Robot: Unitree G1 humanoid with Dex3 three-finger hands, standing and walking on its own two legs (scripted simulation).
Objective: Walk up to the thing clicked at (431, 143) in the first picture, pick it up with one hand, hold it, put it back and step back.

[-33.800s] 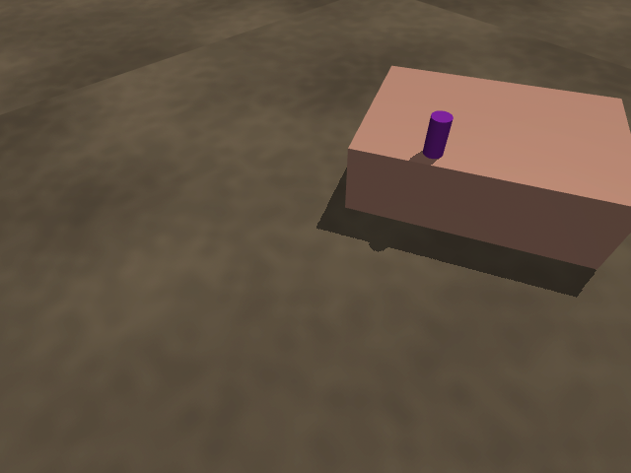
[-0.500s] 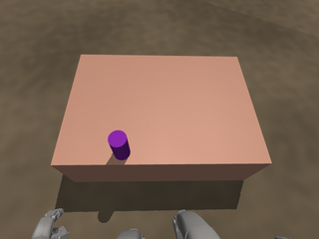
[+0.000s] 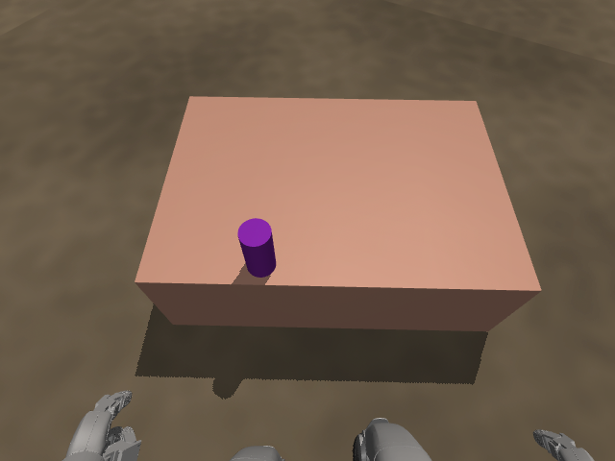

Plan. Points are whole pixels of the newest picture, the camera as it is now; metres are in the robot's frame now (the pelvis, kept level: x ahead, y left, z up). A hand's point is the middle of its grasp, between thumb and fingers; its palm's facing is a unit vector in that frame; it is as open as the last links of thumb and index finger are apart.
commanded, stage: step back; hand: left
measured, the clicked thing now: (258, 249) +0.58 +0.14 -0.34
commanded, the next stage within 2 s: none
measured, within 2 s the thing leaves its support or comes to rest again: neither
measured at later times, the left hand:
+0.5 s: hand out of the picture -0.05 +0.23 -0.14, palm faces -0.11 -0.91 -0.39, open 7.4 cm
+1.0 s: hand out of the picture -0.16 +0.22 -0.14, palm faces -0.05 -0.93 -0.38, open 7.4 cm
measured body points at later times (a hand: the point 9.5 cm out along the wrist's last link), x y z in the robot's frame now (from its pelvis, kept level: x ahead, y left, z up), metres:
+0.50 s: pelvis -0.14 -0.03 +0.00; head -0.09 -0.05 +0.45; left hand -0.04 +0.28 -0.11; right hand -0.04 -0.36 -0.11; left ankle -0.04 +0.10 -0.69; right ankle -0.16 -0.15 -0.72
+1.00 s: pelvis -0.30 -0.05 +0.01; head -0.24 -0.04 +0.45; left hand -0.16 +0.26 -0.11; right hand -0.20 -0.37 -0.10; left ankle -0.23 +0.08 -0.72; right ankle -0.34 -0.18 -0.66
